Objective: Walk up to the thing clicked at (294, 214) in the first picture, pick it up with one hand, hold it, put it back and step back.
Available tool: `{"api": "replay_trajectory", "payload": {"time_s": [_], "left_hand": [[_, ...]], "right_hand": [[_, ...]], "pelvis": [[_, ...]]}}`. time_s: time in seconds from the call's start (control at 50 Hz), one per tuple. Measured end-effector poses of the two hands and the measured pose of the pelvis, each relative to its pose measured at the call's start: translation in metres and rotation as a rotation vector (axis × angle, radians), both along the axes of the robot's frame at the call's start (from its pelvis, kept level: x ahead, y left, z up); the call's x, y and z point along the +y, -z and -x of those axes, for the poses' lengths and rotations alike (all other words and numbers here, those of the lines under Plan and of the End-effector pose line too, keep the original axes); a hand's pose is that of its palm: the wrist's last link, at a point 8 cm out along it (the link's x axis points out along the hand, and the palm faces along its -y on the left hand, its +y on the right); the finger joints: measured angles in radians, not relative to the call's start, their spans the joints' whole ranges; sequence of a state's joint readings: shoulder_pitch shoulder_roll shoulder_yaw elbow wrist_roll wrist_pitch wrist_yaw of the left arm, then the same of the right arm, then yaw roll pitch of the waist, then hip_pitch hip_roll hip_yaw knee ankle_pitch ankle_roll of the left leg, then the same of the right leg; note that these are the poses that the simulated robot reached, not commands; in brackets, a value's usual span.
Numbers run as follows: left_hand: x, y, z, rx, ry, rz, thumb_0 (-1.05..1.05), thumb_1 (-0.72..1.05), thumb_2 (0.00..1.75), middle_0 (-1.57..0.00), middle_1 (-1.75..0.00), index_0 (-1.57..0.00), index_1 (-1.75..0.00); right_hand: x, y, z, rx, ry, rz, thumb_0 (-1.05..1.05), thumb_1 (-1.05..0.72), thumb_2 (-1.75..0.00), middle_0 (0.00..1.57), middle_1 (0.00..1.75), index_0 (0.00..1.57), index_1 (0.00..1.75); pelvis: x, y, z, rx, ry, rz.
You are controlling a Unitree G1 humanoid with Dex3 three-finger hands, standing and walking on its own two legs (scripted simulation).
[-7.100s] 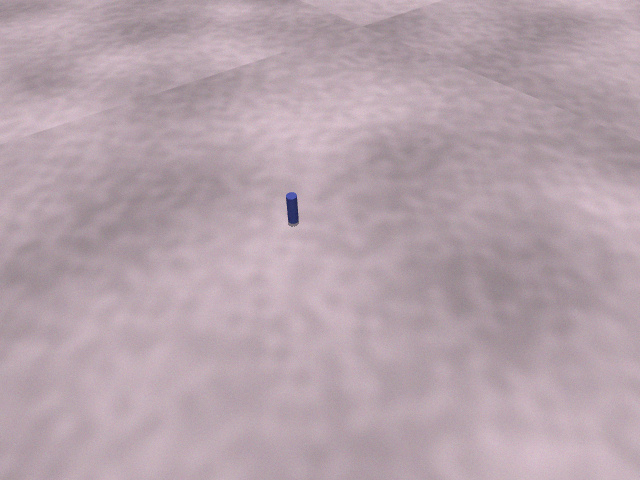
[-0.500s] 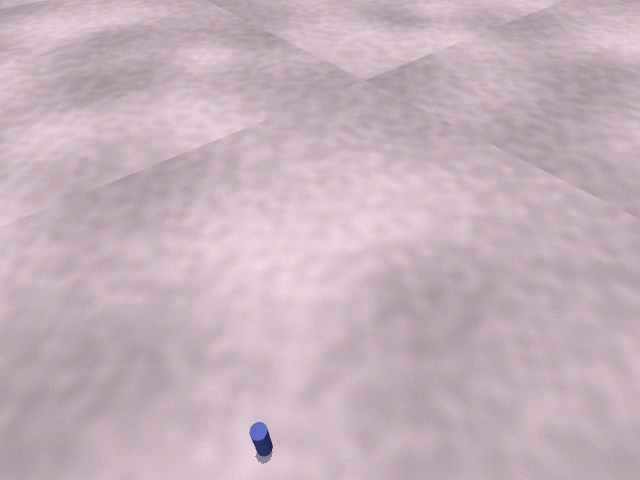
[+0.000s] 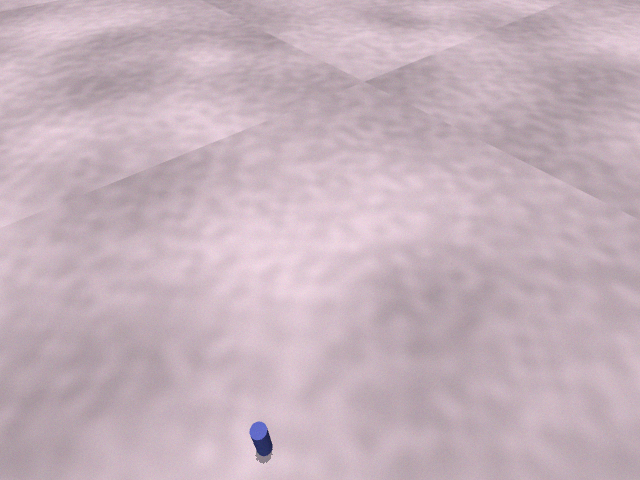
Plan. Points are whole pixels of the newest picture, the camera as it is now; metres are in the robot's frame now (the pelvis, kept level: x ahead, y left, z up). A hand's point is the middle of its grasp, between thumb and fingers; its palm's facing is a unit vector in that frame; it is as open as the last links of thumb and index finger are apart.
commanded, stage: go down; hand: left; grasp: from the side
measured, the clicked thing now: (261, 439) +0.40 +0.20 -0.71
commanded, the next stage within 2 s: none
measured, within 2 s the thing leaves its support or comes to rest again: neither
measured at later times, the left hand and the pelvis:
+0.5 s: hand out of the picture +0.15 +0.27 -0.17, palm faces +0.04 -0.94 -0.34, open 14.8 cm; pelvis -0.01 +0.01 -0.03, yaw +0 degrees
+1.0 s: hand out of the picture +0.14 +0.28 -0.20, palm faces +0.07 -0.94 -0.33, open 17.4 cm; pelvis -0.01 +0.01 -0.08, yaw +1 degrees
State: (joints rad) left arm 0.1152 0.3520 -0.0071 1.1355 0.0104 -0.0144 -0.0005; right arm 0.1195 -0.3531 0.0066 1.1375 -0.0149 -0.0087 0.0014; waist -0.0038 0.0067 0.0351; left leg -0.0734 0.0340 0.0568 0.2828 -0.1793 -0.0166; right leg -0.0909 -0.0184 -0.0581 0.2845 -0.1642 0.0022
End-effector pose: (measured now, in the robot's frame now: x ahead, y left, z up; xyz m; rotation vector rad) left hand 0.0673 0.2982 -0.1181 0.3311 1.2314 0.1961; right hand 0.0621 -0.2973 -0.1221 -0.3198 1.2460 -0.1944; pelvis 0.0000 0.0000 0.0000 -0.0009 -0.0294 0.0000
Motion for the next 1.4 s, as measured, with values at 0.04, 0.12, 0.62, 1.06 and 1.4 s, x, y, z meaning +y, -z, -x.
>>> {"api": "replay_trajectory", "payload": {"time_s": [0.04, 0.12, 0.62, 1.06, 1.4], "left_hand": [[0.0, 0.0, 0.0, 0.0, 0.001, 0.0, 0.01, 0.9, 0.9, -0.21, -0.3, -0.2, -0.3], [-0.001, 0.0, -0.002, -0.016, -0.011, 0.001, 0.01, 0.89, 0.89, -0.21, -0.29, -0.2, -0.29], [0.018, 0.031, -0.061, -0.151, -0.03, 0.015, 0.0, -0.29, 0.09, -0.09, -0.08, -0.08, -0.08], [0.027, 0.049, -0.053, -0.193, -0.038, 0.023, -0.01, -0.55, 0.04, -0.1, -0.08, -0.09, -0.09], [0.054, 0.096, -0.077, -0.371, -0.041, 0.063, -0.01, -0.48, 0.05, -0.09, -0.05, -0.07, -0.06]], "right_hand": [[0.0, 0.0, 0.0, 0.0, 0.0, 0.0, 0.0, -0.9, -0.9, 0.2, 0.3, 0.21, 0.3], [0.001, -0.001, -0.001, -0.016, 0.006, 0.0, 0.0, -0.9, -0.9, 0.2, 0.3, 0.21, 0.3], [0.048, 0.02, -0.04, -0.306, -0.012, -0.035, 0.0, -0.89, -0.9, 0.2, 0.3, 0.21, 0.3], [0.066, 0.038, -0.084, -0.474, -0.089, -0.01, 0.01, -0.88, -0.89, 0.2, 0.3, 0.21, 0.3], [0.057, 0.089, -0.073, -0.453, -0.149, 0.014, 0.01, -0.92, -0.91, 0.2, 0.3, 0.21, 0.3]], "pelvis": [[0.0, 0.0, 0.0, 0.0, 0.0, 0.0], [0.0, 0.001, 0.001, 0.01, -0.004, 0.0], [0.011, 0.049, 0.009, 0.227, -0.008, 0.019], [0.014, 0.088, 0.009, 0.321, -0.023, 0.049], [0.012, 0.138, 0.031, 0.434, -0.019, 0.048]]}}
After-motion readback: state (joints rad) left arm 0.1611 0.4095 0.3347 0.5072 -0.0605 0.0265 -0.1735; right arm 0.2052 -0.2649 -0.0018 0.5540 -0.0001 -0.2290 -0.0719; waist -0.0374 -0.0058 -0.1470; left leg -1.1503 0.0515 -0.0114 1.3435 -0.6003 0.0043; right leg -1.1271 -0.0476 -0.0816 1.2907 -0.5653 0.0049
